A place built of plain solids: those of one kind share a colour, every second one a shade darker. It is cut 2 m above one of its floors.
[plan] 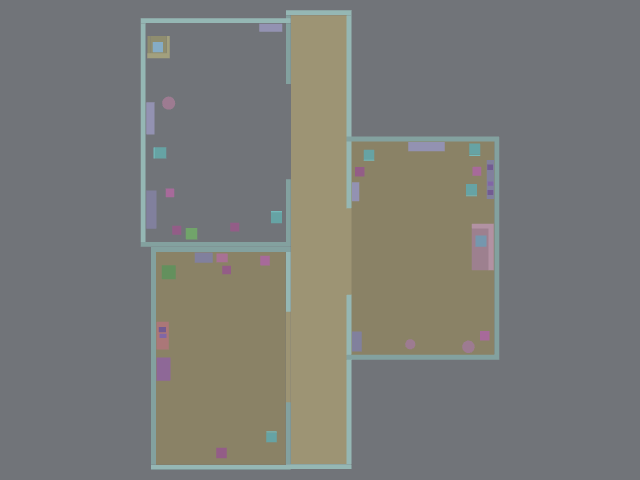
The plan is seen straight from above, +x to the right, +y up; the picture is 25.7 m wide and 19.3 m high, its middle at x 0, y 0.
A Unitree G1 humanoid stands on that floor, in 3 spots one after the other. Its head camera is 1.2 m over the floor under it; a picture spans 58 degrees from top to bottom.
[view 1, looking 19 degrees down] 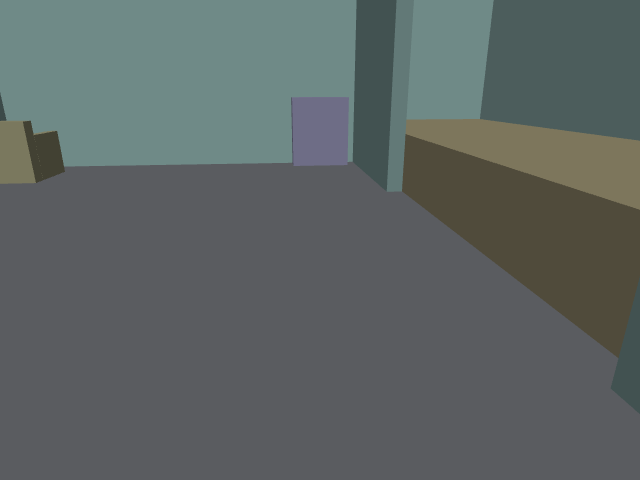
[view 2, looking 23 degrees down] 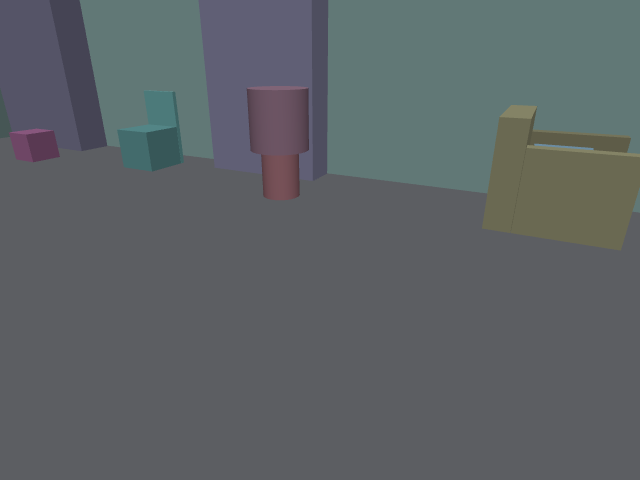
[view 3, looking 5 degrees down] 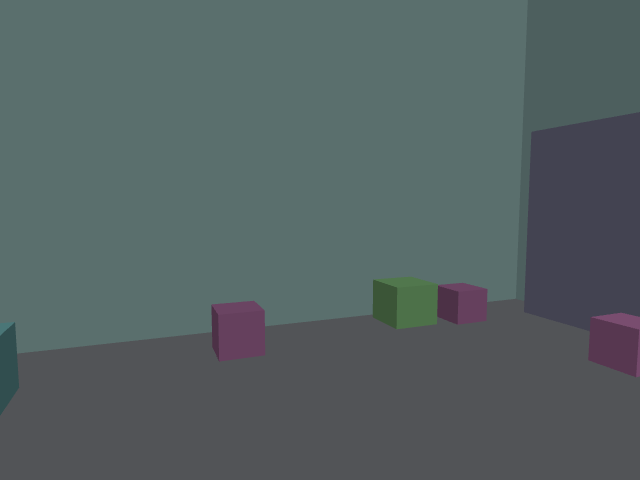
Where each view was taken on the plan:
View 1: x -2.76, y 1.04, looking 84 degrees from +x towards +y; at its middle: ground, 3.69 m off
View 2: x -2.76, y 7.60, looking -153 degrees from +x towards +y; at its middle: ground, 3.07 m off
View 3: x -2.76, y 3.93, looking -112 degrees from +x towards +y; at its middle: wall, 4.34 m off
